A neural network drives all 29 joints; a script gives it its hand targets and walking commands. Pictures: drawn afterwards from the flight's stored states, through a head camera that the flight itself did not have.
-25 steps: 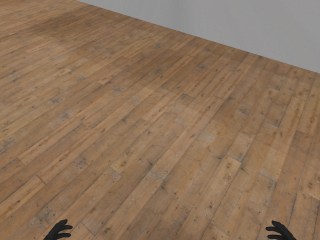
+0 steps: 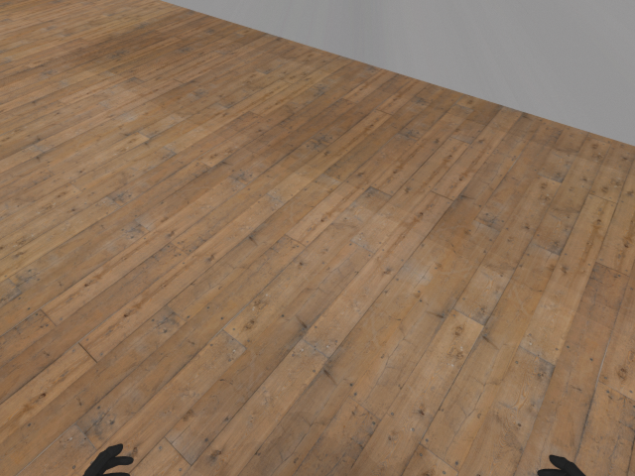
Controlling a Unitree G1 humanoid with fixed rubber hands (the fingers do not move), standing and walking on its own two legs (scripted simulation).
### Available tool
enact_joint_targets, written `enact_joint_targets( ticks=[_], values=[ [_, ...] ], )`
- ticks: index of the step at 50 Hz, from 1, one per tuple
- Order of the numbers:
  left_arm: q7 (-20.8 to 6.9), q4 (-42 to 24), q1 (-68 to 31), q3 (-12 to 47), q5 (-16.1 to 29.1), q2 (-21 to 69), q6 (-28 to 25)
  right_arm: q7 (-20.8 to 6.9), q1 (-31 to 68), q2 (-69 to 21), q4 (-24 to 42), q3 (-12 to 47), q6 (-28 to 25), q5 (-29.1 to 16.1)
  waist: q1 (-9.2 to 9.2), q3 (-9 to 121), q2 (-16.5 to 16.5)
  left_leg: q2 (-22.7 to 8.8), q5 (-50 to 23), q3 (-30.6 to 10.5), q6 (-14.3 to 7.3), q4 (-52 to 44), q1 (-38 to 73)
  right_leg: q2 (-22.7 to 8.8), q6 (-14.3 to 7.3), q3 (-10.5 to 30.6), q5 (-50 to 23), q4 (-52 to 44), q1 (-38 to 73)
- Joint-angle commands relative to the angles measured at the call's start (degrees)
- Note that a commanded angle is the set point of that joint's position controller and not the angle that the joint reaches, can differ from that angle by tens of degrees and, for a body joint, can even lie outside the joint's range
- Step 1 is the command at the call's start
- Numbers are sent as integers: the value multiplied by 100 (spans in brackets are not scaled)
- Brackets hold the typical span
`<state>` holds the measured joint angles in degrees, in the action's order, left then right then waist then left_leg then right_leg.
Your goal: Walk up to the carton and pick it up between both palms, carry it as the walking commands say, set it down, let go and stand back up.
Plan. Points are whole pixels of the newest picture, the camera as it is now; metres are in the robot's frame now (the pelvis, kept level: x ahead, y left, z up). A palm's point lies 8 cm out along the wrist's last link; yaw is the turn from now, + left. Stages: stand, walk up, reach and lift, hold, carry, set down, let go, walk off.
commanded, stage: walk up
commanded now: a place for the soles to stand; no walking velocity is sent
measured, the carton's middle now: out of the picture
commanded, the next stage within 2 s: none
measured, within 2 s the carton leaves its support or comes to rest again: neither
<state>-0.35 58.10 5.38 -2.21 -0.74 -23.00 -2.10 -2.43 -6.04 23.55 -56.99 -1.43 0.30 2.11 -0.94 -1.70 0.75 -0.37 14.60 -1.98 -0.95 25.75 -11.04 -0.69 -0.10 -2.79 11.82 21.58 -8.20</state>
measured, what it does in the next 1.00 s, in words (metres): steps to the left, turning left: left foot, then right foot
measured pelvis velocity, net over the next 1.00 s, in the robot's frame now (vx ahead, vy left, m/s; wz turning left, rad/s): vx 0.27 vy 0.32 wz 0.83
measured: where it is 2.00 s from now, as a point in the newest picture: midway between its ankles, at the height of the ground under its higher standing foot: (88, 378)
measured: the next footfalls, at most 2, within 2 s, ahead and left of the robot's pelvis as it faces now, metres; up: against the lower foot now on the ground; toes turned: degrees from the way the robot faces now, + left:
left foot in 0.30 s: +0.11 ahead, +0.26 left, +0.00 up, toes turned +22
right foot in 0.56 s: +0.30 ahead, +0.09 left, +0.00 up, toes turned +24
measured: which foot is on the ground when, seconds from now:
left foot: up 0.00-0.28, down 0.30-0.56, up 0.58-0.94, down 0.96-1.00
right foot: down 0.00-0.30, up 0.32-0.54, down 0.56-0.98, up 1.00-1.00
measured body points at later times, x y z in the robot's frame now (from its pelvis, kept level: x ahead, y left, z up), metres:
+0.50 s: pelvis +0.11 +0.13 -0.01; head +0.11 +0.13 +0.44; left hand +0.09 +0.50 -0.08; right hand +0.35 -0.14 -0.08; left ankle +0.07 +0.24 -0.74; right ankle +0.20 +0.02 -0.72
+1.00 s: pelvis +0.27 +0.32 -0.03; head +0.29 +0.32 +0.42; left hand -0.02 +0.57 -0.09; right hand +0.68 +0.32 -0.06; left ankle +0.25 +0.47 -0.75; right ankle +0.27 +0.09 -0.71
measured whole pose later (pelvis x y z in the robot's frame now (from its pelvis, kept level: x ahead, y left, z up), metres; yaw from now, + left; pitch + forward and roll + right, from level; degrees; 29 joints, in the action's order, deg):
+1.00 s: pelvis +0.27 +0.32 -0.03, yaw +48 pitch +1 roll +0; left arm -0.2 48.0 23.7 -4.6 0.3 -30.7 -6.3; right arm -8.9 3.4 29.4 -40.3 -6.1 -1.0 1.9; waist 5.8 -1.2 2.4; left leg -1.8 8.9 3.0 -2.5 35.7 -27.3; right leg -14.0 1.5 -14.6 25.5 45.6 -5.7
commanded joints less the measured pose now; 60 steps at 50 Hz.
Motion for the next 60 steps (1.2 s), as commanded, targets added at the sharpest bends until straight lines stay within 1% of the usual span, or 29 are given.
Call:
enact_joint_targets(
  ticks=[1,3,5,12,14,15,16,17,18,20,21,25,27,28,29,30,31,32,35,42,45,48,49,50,51,52,55,58,60],
  values=[
    [152,-481,985,-891,-108,-2360,-253,-557,1260,1049,1452,-378,140,292,802,204,-1088,-455,845,-253,-61,2018,-3440,-2913,-1194,2206,2211,-1432,1632],
    [174,-999,311,-877,-142,-2078,-342,-722,725,1329,1479,-582,204,218,286,181,-434,-972,512,-446,215,2917,-3110,-2838,-1250,1449,1875,-1432,845],
    [158,-1139,-101,-874,-190,-1954,-413,-890,363,1348,1468,-696,258,104,47,207,-446,-1185,294,-400,318,2724,-2502,-2469,-1059,410,1389,-1273,396],
    [15,-1224,-106,-945,-289,-2164,-370,-1011,386,1174,1769,-681,162,-78,18,83,-813,-724,311,1012,110,1408,-1023,-1967,-993,-925,1345,-687,-505],
    [-31,-1238,4,-834,-223,-2013,-353,-863,-258,1422,1617,-809,91,34,-300,360,-311,-271,528,1145,-75,723,25,-1536,-801,-1387,704,920,-786],
    [-65,-1329,79,-726,-193,-1712,-338,-729,-1054,1864,1434,-953,69,123,-699,635,789,-165,1258,665,-372,219,922,-1116,-561,-1617,243,2900,-1385],
    [-110,-1702,40,-564,-54,-1271,-326,-652,-1330,2634,1512,-1065,42,68,-833,441,2828,-1630,2311,-2797,-1331,-1402,1392,-159,-178,-1370,2380,4398,-3554],
    [-90,-1673,-155,-556,44,-1645,-353,-617,-1037,2536,1565,-1030,52,-82,-692,494,1660,-1835,2823,-3520,-1722,-1786,1068,-482,-136,-129,2154,4638,-3685],
    [-90,-1596,-54,-575,63,-1842,-403,-584,-613,2333,1702,-946,47,-93,-427,201,1054,-1660,2271,-3000,-1615,-1555,812,-674,-81,78,1784,4388,-3589],
    [-82,-1316,502,-572,80,-1890,-407,-543,-7,1886,1972,-819,45,-59,-8,104,736,-1074,1402,-1922,-1244,-1104,70,-721,88,23,1526,3160,-2706],
    [-52,-1293,653,-535,67,-1900,-445,-543,-109,1950,2019,-838,-6,-45,-116,272,854,-834,1429,-1544,-1249,-1167,-254,-597,177,-37,1345,2626,-2190],
    [-30,-1375,788,-528,39,-1745,-531,-675,49,1767,2245,-764,-23,44,-46,340,935,-942,1917,-1885,-1356,-1160,-856,-228,35,-248,924,1724,-1443],
    [-3,-1198,1498,-594,5,-1696,-620,-702,458,1673,2368,-737,11,41,428,509,746,-589,2235,-1556,-1032,-494,-1905,-69,-146,-354,170,939,107],
    [48,-1025,2288,-700,-53,-1922,-659,-676,679,1351,2473,-631,11,99,910,629,55,-81,2408,-1060,-646,389,-3003,-284,-317,3,692,359,1468],
    [123,-983,2988,-813,-136,-2369,-697,-628,848,874,2571,-469,-42,140,1315,691,-1702,554,2229,-477,-405,2414,-3918,-1651,-453,2054,2559,-741,1950],
    [196,-1327,2219,-809,-141,-2623,-748,-574,572,983,2455,-504,-46,178,876,330,-1227,317,1090,-714,-114,3788,-4317,-3188,-768,4079,4082,-1823,1108],
    [192,-1530,1537,-775,-97,-2529,-768,-551,284,1542,2145,-696,-53,102,474,281,-296,-125,582,-1063,12,3979,-3944,-3079,-878,3677,3876,-1716,685],
    [153,-1570,1197,-700,-70,-2289,-775,-588,126,1720,1926,-786,-77,15,260,234,-43,-388,248,-1004,84,3883,-3545,-2654,-906,2665,3051,-1498,444],
    [106,-1467,1188,-577,-74,-1872,-789,-755,259,1467,1736,-716,-78,37,269,-172,-586,-665,-290,-444,322,3050,-3030,-1865,-751,503,1004,-1312,105],
    [54,-1267,1508,-710,-79,-2119,-696,-899,1373,1167,1914,-509,-92,-146,398,-180,-814,-652,-701,343,131,1469,-2306,-1769,-720,-875,-923,-1076,411],
    [55,-1267,1461,-680,-2,-2237,-573,-879,1469,1165,1911,-539,-106,-124,339,-99,-768,-354,-459,803,-55,894,-1553,-1733,-784,-1205,-1197,-679,358],
    [50,-1377,1556,-496,149,-1939,-478,-651,-99,1548,1579,-780,-116,88,-325,899,-299,333,201,1027,-502,373,989,-1365,-591,-1726,-2271,2107,-538],
    [19,-1617,1737,-308,188,-1568,-508,-517,-1127,2111,1408,-1018,-97,125,-847,1591,818,-494,1424,-678,-1076,250,2781,-1013,-248,-1627,-1268,4280,-2283],
    [-12,-1886,1561,-196,151,-1395,-579,-377,-1248,2560,1400,-1103,-106,-141,-769,1635,1876,-1704,1615,-3104,-1658,-605,3141,-330,-46,-943,1817,5286,-3874],
    [17,-1880,1155,-264,91,-1863,-603,-302,-936,2349,1499,-1045,-167,-342,-653,1438,446,-1952,739,-3077,-1751,-727,2558,-798,-107,50,1360,5216,-3877],
    [-7,-1783,1148,-269,149,-1867,-616,-271,-686,2016,1549,-884,-207,-367,-393,979,292,-1746,-129,-2448,-1695,-641,1891,-951,-111,71,1109,4863,-3680],
    [-92,-1460,1714,-276,66,-1727,-596,-281,-16,1590,1847,-674,-342,-221,120,542,675,-990,-859,-1135,-1438,-551,-33,-955,15,108,1074,3200,-2245],
    [-169,-1494,1475,-314,38,-1642,-569,-348,-229,1665,1873,-673,-437,-125,-20,349,931,-1002,752,-1303,-1620,-835,-681,-732,-10,-85,721,2383,-1942],
    [-222,-1485,1319,-366,6,-1626,-618,-382,-76,1651,1927,-659,-437,-141,60,196,874,-911,1525,-1280,-1483,-849,-1222,-576,-67,-219,93,1830,-1440]
  ],
)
